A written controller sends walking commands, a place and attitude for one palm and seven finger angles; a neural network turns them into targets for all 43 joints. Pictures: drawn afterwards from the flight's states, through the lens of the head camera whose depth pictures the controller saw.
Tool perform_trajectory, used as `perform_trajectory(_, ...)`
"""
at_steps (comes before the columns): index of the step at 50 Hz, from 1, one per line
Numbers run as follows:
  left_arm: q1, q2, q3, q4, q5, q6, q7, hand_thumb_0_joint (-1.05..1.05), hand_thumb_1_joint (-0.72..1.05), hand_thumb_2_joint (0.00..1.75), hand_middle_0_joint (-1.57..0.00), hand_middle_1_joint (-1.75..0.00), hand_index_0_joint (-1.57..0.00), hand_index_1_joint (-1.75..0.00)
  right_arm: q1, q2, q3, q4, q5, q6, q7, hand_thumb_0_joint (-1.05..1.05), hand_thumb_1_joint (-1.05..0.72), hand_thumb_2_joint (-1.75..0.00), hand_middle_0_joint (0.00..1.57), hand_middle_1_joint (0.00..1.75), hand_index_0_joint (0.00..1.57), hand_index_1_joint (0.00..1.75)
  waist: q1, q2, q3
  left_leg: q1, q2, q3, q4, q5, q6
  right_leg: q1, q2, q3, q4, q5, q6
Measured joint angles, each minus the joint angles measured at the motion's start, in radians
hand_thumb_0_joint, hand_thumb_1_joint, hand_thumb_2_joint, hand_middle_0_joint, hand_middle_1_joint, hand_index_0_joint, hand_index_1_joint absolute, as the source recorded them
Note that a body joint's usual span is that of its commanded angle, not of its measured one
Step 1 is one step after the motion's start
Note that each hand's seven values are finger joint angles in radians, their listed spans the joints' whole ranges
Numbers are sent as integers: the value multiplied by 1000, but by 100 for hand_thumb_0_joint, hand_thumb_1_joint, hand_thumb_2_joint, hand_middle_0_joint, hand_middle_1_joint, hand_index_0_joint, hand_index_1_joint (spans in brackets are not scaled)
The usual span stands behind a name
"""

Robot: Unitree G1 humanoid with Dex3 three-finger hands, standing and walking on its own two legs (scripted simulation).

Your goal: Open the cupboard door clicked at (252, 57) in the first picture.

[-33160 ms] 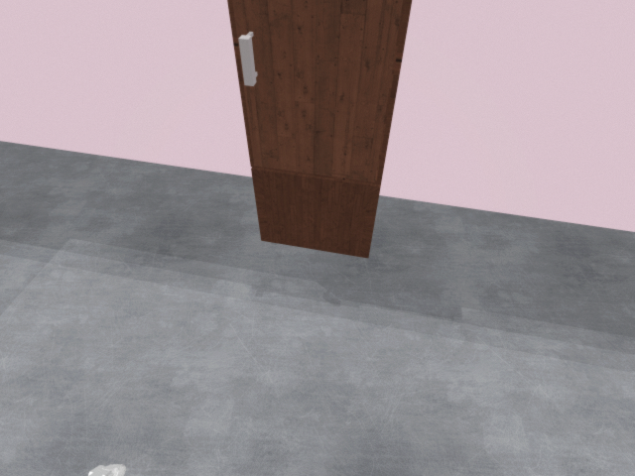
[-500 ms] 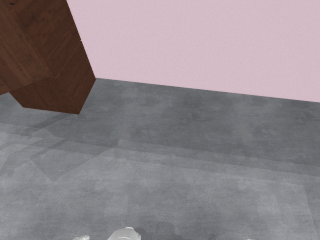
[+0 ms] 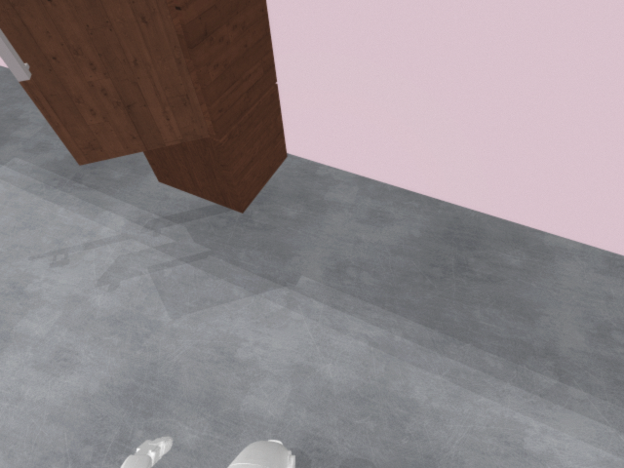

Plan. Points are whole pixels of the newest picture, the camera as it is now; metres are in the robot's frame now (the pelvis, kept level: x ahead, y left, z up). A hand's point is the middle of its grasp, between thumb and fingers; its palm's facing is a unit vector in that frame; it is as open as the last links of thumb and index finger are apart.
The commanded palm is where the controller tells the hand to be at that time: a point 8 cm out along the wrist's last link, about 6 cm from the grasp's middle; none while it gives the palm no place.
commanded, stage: turn to face it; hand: left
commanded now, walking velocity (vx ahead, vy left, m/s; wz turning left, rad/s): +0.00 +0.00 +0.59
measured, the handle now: (9, 49) +0.98 +0.78 +0.05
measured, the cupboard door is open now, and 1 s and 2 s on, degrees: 43 43 43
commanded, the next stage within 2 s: take the last steps up to it in 0.58 s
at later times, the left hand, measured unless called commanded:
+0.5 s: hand out of the picture +0.02 +0.24 -0.16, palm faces +0.27 -0.93 -0.24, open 7.4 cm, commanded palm none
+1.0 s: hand out of the picture -0.05 +0.19 -0.16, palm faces +0.46 -0.86 -0.21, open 7.3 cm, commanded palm none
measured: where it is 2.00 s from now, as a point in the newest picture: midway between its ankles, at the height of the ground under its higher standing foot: (244, 420)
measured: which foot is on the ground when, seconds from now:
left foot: up 0.00-0.24, down 0.26-0.66, up 0.68-1.00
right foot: down 0.00-0.26, up 0.28-0.64, down 0.66-1.00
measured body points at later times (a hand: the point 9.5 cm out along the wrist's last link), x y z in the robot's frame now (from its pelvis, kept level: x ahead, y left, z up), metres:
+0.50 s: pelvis +0.01 +0.02 +0.01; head +0.05 +0.05 +0.46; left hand +0.01 +0.29 -0.14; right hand +0.17 -0.19 -0.13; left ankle +0.00 +0.11 -0.73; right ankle +0.02 -0.13 -0.67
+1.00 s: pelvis +0.04 +0.03 +0.01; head +0.06 +0.04 +0.46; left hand -0.07 +0.24 -0.14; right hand +0.20 -0.18 -0.13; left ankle +0.01 +0.15 -0.69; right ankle +0.04 -0.12 -0.73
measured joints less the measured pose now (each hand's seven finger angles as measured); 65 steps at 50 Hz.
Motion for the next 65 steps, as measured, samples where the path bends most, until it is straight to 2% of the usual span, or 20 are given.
perform_trajectory(2, 16, -13, -6, 5, 0, 1, 2, 0, 91, 90, -20, -29, -20, -30, -3, 0, -1, 5, 0, 5, 6, 0, -91, -90, 20, 30, 20, 30, -5, -11, 0, -22, 17, 35, 83, 27, -13, 30, -14, -25, -37, 11, 0)
perform_trajectory(4, 30, -21, -10, 13, 2, -1, 2, 0, 91, 90, -20, -29, -20, -30, -6, 5, 1, 6, 2, 7, 11, 0, -91, -90, 20, 30, 20, 30, -8, -29, 0, -12, 33, 64, 56, 35, -23, 54, -29, -50, -69, 21, 2)
perform_trajectory(10, 58, -18, -6, 38, 7, -8, -4, 0, 91, 90, -21, -30, -21, -30, -31, 21, 16, 5, 8, -3, 13, 0, -91, -90, 20, 30, 19, 30, 17, -76, 12, 97, 50, 124, -248, 25, -16, 76, -69, -122, -63, 0, 20)
perform_trajectory(12, 72, -5, 1, 50, 3, -6, -7, 0, 91, 90, -21, -30, -21, -30, -41, 24, 23, -4, 8, -15, 12, 0, -91, -90, 20, 30, 19, 30, 24, -87, 12, 155, 45, 141, -388, 97, -4, 66, -84, -143, -18, -28, 33)
perform_trajectory(13, 83, 1, 5, 54, -1, -3, -9, 0, 91, 90, -21, -30, -21, -30, -42, 22, 26, -12, 6, -24, 13, 0, -91, -90, 20, 30, 19, 30, 26, -83, 6, 184, 47, 142, -462, 178, 22, 48, -87, -151, 25, -49, 41)
perform_trajectory(14, 84, 12, 10, 64, -5, 6, -11, 0, 91, 90, -21, -30, -21, -30, -49, 27, 25, -17, 3, -35, 11, 0, -91, -90, 20, 30, 20, 30, 26, -94, 6, 175, 38, 141, -455, 201, 62, 17, -94, -133, 101, -102, 54)
perform_trajectory(16, 73, 33, 16, 86, -5, 35, -4, 0, 91, 90, -20, -30, -21, -30, -56, 39, 33, -24, 0, -48, 2, 0, -91, -90, 20, 30, 20, 30, 34, -107, 12, 164, 30, 137, -422, 172, 92, -57, -72, -52, 282, -211, 64)
perform_trajectory(18, 58, 43, 22, 109, -5, 53, -1, 0, 91, 90, -20, -29, -20, -30, -50, 46, 40, -28, -3, -55, -12, 0, -91, -90, 20, 30, 20, 30, 35, -100, 6, 171, 28, 123, -440, 166, 93, -117, -42, 2, 411, -212, 68)
perform_trajectory(21, 40, 47, 26, 114, -5, 55, -6, 1, 91, 90, -20, -29, -20, -30, -37, 54, 49, -19, -5, -61, -26, 0, -91, -90, 20, 30, 20, 30, 38, -83, -2, 198, 26, 103, -504, 202, 88, -165, -20, 43, 468, -153, 71)
perform_trajectory(28, 8, 28, 18, 97, -7, 44, -10, 0, 91, 90, -20, -29, -20, -30, 5, 69, 57, 19, -8, -55, -26, 0, -91, -90, 20, 30, 20, 30, 26, -44, -19, 225, 25, 63, -579, 249, 79, -122, 7, 59, 279, -118, 65)
perform_trajectory(33, 5, 10, 6, 85, -9, 16, -9, 0, 91, 90, -20, -29, -20, -30, 41, 72, 50, 48, -1, -43, -22, 0, -91, -90, 20, 30, 20, 30, 12, -37, -38, 190, 8, 40, -525, 227, 53, 24, 26, 49, -44, 21, 46)
perform_trajectory(37, 14, -30, -10, 101, -1, -9, -5, 0, 91, 90, -20, -29, -20, -30, 51, 50, 32, 76, 3, -21, -15, 0, -91, -90, 20, 30, 20, 30, 4, -4, -32, 108, 6, 27, -250, 24, 25, 48, 28, 15, -45, 2, -2)
perform_trajectory(41, 54, -54, -7, 110, -1, -26, -2, 0, 92, 90, -20, -29, -20, -30, 58, 38, 20, 96, -1, -15, -3, 0, -91, -90, 20, 30, 20, 30, 8, -17, -31, 40, 26, 52, -18, 59, 2, 100, 14, -9, -118, 25, 0)
perform_trajectory(45, 96, -43, 3, 137, 3, -47, -7, 0, 93, 90, -20, -30, -21, -30, 61, 35, 16, 102, -2, -18, 8, 0, -91, -90, 20, 30, 20, 30, 21, -43, -35, 36, 56, 80, -73, 89, -13, 148, -12, -39, -183, 43, 12)
perform_trajectory(51, 169, -16, 15, 194, 12, -49, -18, 0, 92, 90, -20, -30, -20, -30, 19, 32, 22, 87, 1, -29, 24, 0, -92, -90, 19, 30, 19, 30, 59, -80, -31, 76, 74, 125, -310, 101, -4, 192, -67, -79, -193, 19, 58)
perform_trajectory(54, 211, 2, 23, 226, 10, -35, -24, 0, 91, 90, -20, -30, -20, -30, -3, 29, 31, 57, 0, -56, 26, 0, -91, -90, 19, 30, 19, 30, 70, -93, -35, 155, 65, 160, -490, 140, 15, 185, -102, -83, -115, -40, 89)
perform_trajectory(55, 222, 4, 25, 234, 8, -24, -27, 0, 91, 90, -20, -30, -20, -30, -9, 25, 31, 42, -3, -71, 23, 0, -91, -90, 20, 30, 19, 30, 66, -87, -37, 156, 62, 162, -505, 216, 38, 154, -110, -79, -33, -81, 77)
perform_trajectory(57, 214, 13, 27, 250, 6, 6, -27, 0, 91, 90, -20, -29, -20, -30, -17, 34, 33, 24, -8, -96, 6, 0, -91, -90, 20, 30, 19, 30, 64, -90, -29, 144, 52, 176, -448, 231, 81, 44, -100, -13, 233, -178, 43)
perform_trajectory(60, 174, 20, 26, 253, 8, 20, -27, 1, 91, 90, -20, -29, -20, -30, 10, 58, 45, 20, -9, -110, -15, 0, -91, -90, 20, 30, 20, 30, 60, -88, -36, 190, 33, 185, -491, 205, 104, -122, -67, 24, 518, -121, 9)
perform_trajectory(65, 93, 1, 20, 202, 9, 0, -33, 1, 91, 90, -20, -29, -20, -30, 95, 90, 58, 71, -4, -124, -30, 0, -93, -90, 20, 30, 20, 30, 52, -72, -50, 310, -12, 182, -669, 258, 121, -270, -47, 20, 538, 31, 9)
